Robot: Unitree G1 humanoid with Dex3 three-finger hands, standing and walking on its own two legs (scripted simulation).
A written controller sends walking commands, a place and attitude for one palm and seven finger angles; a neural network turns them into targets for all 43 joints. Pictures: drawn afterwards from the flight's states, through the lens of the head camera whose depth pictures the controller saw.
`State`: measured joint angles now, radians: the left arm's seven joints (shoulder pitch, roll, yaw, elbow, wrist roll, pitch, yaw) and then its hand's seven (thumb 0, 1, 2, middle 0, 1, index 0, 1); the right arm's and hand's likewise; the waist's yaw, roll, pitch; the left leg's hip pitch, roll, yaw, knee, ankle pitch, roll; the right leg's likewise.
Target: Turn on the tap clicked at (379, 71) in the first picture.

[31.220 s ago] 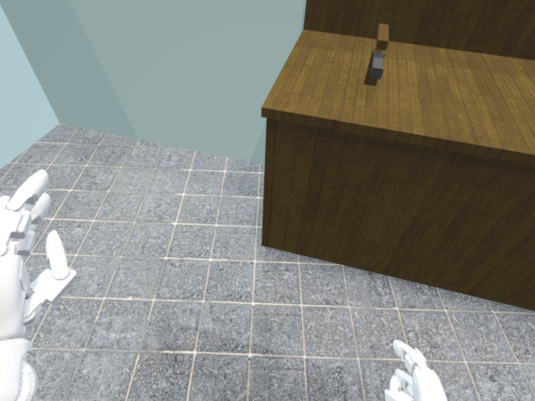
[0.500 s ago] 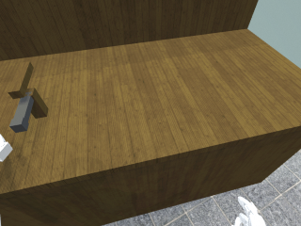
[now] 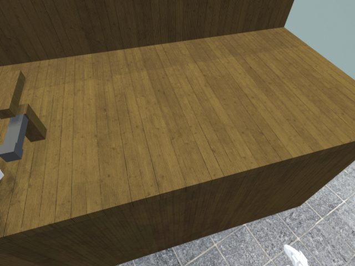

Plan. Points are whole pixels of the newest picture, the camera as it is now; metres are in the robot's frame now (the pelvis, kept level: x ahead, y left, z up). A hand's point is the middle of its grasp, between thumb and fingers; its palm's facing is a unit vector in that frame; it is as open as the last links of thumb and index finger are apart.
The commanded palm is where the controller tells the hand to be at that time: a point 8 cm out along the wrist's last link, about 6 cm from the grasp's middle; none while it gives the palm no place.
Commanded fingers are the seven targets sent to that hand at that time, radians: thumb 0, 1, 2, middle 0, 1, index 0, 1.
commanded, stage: reach beside the lever's end, fingers flat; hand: left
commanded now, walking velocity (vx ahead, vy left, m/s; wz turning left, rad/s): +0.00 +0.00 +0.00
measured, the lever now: (11, 152) +0.30 +0.37 +0.11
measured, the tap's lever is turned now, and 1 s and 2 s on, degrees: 0 3 17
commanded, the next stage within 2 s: push the lever round in 0.46 s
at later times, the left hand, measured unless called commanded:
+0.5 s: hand out of the picture +0.26 +0.38 +0.10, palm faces +0.57 -0.81 -0.14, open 7.8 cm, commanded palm +0.21 +0.41 +0.10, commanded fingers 0.00 0.90 0.90 -0.15 -0.15 -0.15 -0.15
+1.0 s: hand (5, 170) +0.26 +0.36 +0.10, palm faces +0.59 -0.80 -0.12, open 7.8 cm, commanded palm +0.21 +0.39 +0.10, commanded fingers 0.00 0.90 0.90 -0.15 -0.15 -0.15 -0.15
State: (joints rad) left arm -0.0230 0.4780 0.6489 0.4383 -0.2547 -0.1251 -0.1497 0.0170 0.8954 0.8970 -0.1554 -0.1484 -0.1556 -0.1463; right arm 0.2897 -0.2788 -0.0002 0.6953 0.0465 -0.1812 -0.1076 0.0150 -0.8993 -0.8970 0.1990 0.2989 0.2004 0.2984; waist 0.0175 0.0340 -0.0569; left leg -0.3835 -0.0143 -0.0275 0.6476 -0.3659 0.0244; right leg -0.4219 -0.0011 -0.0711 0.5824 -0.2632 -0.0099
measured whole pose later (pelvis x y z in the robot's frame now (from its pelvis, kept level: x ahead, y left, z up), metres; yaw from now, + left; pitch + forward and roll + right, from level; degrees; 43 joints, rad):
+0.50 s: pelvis +0.01 +0.01 +0.00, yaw +0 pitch +6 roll -2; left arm 0.01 0.43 0.61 0.34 -0.25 -0.09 -0.11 0.02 0.90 0.90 -0.16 -0.15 -0.16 -0.15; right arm 0.24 -0.25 0.01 0.67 0.04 -0.18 -0.11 0.01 -0.90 -0.90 0.20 0.30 0.20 0.30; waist 0.04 0.03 -0.07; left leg -0.37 -0.02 -0.03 0.64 -0.37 0.03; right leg -0.41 -0.01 -0.07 0.58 -0.27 0.00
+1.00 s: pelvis -0.01 -0.02 +0.00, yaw +1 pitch +5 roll -1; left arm -0.08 0.46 0.62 0.45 -0.24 -0.10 -0.10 0.02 0.90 0.90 -0.16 -0.15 -0.16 -0.15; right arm 0.24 -0.27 0.02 0.70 0.05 -0.17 -0.13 0.01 -0.90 -0.90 0.20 0.30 0.20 0.30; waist 0.02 0.04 -0.05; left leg -0.39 0.00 -0.05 0.66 -0.36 0.00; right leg -0.43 0.01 -0.09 0.60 -0.27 -0.03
